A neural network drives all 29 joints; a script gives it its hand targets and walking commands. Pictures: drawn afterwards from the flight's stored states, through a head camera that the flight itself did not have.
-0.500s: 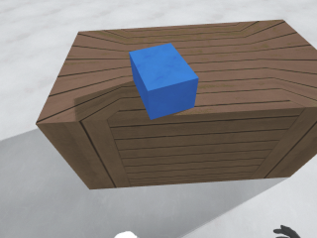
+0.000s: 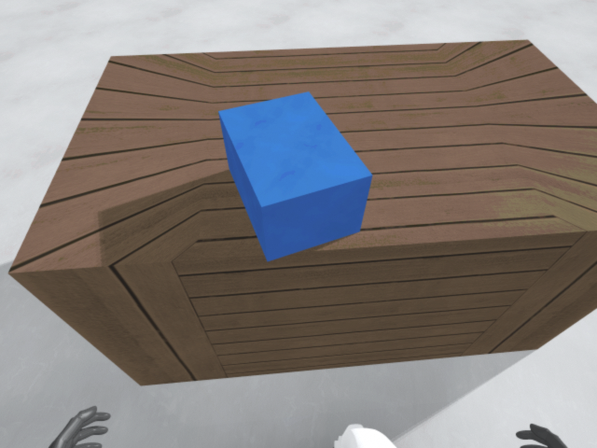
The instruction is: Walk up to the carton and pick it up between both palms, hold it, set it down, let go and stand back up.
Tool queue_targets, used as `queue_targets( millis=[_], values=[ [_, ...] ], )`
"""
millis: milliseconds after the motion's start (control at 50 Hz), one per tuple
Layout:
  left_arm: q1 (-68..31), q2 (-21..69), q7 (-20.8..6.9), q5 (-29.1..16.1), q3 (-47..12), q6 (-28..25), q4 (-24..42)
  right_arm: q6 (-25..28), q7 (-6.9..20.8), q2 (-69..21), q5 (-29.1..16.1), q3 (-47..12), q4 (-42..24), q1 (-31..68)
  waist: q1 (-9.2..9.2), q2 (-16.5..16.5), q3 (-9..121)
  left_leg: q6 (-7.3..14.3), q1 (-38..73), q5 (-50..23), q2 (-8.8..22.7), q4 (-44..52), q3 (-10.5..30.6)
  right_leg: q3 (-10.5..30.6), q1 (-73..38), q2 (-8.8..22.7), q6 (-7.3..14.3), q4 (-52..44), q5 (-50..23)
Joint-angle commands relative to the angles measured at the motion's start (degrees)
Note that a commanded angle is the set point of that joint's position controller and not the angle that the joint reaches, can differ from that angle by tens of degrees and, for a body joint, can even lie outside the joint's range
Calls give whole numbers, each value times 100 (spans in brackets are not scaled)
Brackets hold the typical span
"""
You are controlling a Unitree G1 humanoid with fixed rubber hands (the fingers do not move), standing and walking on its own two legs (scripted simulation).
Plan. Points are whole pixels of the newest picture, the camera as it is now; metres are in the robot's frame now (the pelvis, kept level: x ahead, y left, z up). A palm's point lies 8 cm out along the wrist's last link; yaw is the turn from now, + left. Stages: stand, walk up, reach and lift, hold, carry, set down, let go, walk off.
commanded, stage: walk up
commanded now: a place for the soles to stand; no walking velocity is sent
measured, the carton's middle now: (289, 171) +0.58 +0.00 +0.01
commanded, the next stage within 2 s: none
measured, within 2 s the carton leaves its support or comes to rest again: neither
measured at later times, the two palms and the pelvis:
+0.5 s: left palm out of the picture +0.13 +0.31 -0.08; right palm (560, 447) +0.12 -0.33 -0.07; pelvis +0.04 -0.01 +0.00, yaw +1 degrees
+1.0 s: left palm (74, 425) +0.19 +0.30 -0.06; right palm (546, 408) +0.17 -0.33 -0.07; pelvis +0.07 -0.02 +0.00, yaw +1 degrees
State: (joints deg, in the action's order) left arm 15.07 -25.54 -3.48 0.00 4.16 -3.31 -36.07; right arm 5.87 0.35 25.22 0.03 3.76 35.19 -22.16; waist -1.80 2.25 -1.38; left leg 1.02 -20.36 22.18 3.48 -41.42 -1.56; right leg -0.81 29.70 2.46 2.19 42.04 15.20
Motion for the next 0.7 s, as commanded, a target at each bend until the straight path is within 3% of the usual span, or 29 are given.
queue_targets(
  millis=[0, 20, 40, 60, 100, 140, 280, 320, 340, 360, 380, 400, 420, 440, 480, 520, 560, 580, 600, 620, 640, 680],
  values=[
    [1016, -1627, 218, 258, 498, -198, 85, -13, -99, 425, 130, 24, -276, -402, 438, 1527, 814, 164, -2217, 969, -187, -2421, -161, 3195, -2901, 1595, 740, -1953, 715],
    [821, -1866, 205, 163, 544, -140, 108, -116, -185, 1204, 174, 229, -176, -128, 509, 914, 457, 145, -2518, 1225, -149, -2702, 127, 3968, -2370, 2014, 1178, -2509, 1733],
    [706, -1727, 210, 91, 508, -102, 87, -153, -190, 1407, 168, 262, -94, 58, 496, 320, 29, 116, -2475, 816, 34, -2709, 303, 3549, -1987, 1792, 1126, -2561, 1777],
    [604, -1537, 237, 85, 454, -102, 87, -149, -152, 1271, 163, 250, -74, 13, 413, 207, -177, 106, -2385, 440, 138, -2482, 313, 2977, -1836, 1506, 1065, -2371, 1185],
    [519, -1309, 270, 109, 384, -114, 150, -146, -102, 1045, 163, 237, 72, -365, 274, 481, -89, 53, -1786, 110, 86, -2107, 120, 2050, -1514, 1083, 906, -2093, 70],
    [618, -1300, 274, 123, 341, -118, 214, -176, -74, 974, 174, 234, 113, -372, 279, 513, 8, 17, -1381, 212, -26, -1776, -33, 1750, -1315, 941, 964, -1937, -550],
    [674, -1442, 270, 174, 349, 31, 326, -143, -131, 895, 143, 237, 66, -117, 425, 743, 71, 57, -842, 584, -196, -492, -202, 1721, -1148, 954, 1154, -1747, 157],
    [435, -1395, 229, 156, 304, 106, 363, -70, -145, 819, 149, 249, 195, -330, 235, 586, 254, 132, 51, 35, -325, 461, -364, 1331, -710, 799, 1039, -1306, 126],
    [286, -1274, 223, 124, 245, 145, 367, -33, -169, 802, 183, 268, 303, -515, 70, 339, 331, 158, 657, -430, -457, 960, -424, 1073, -347, 675, 896, -874, 129],
    [252, -992, 228, 76, 140, 155, 383, -4, -213, 903, 272, 312, 361, -668, -53, -38, 472, 203, 1251, -520, -404, 1135, -90, 844, 135, 510, 642, -268, 345],
    [213, -581, 247, 23, 4, 161, 418, 15, -245, 1198, 389, 366, 325, -706, -99, -987, 496, 496, 1454, 378, 541, 1747, 1525, 470, 836, 153, 286, 696, 920],
    [166, -465, 273, 16, -55, 184, 398, 20, -266, 1636, 353, 422, 85, -248, 25, -1463, 93, 954, 936, 1526, 1691, 2557, 3189, -70, 1228, -283, -48, 1154, 1432],
    [37, -950, 301, 98, 95, 215, 224, -1, -244, 1930, 304, 468, 12, -47, -71, -993, -214, 1331, 225, 2318, 1946, 2778, 3519, 353, 999, -52, -81, 1403, 1520],
    [121, -1088, 266, 95, 170, 206, 150, -12, -234, 1778, 269, 410, -24, 208, 58, -825, -506, 1406, -259, 2320, 1715, 2645, 3060, 381, 624, 98, -60, 1365, 1346],
    [446, -972, 203, 87, 208, 144, -17, -34, -192, 1464, 291, 302, -37, 485, 208, -1006, -296, 1127, -240, 1132, 1097, 2043, 1971, 142, 3, 27, -31, 675, 1108],
    [700, -883, 216, 97, 240, 65, -157, -103, -126, 1424, 282, 288, -54, 528, 286, -1187, 86, 978, -505, 311, 815, 1556, 1360, -171, -989, -210, -23, -66, 750],
    [788, -868, 301, 142, 241, -35, -166, -169, -90, 1186, 241, 207, -66, 515, 411, -904, 313, 692, -699, -234, 638, 732, 921, -60, -1652, -261, 102, -888, 424],
    [784, -1034, 345, 202, 264, -80, -144, -179, -92, 958, 214, 138, -78, 399, 391, -396, 437, 525, -954, -267, 483, 110, 688, 684, -1905, 115, 216, -1185, 541],
    [615, -1370, 380, 272, 308, -151, -26, -198, -84, 729, 170, 75, -111, 368, 311, 544, 345, 226, -1427, 28, -68, -854, 237, 2522, -1733, 1076, 614, -1836, 1093],
    [494, -1565, 366, 212, 333, -150, -14, -219, -123, 919, 178, 128, -60, 422, 269, 442, 120, 173, -1474, 905, -169, -847, 107, 3036, -1523, 1551, 1048, -1909, 1214],
    [347, -1545, 348, 196, 301, -134, 6, -192, -129, 1036, 169, 164, 24, 354, 209, 215, 126, 199, -1189, 1064, -106, -615, 166, 2765, -1370, 1508, 1115, -1689, 947],
    [81, -1268, 350, 152, 177, -102, 55, -85, -117, 920, 177, 159, 139, 174, 48, 114, 312, 247, -253, 8, -115, 242, 137, 1616, -970, 954, 770, -996, -15]
  ],
)
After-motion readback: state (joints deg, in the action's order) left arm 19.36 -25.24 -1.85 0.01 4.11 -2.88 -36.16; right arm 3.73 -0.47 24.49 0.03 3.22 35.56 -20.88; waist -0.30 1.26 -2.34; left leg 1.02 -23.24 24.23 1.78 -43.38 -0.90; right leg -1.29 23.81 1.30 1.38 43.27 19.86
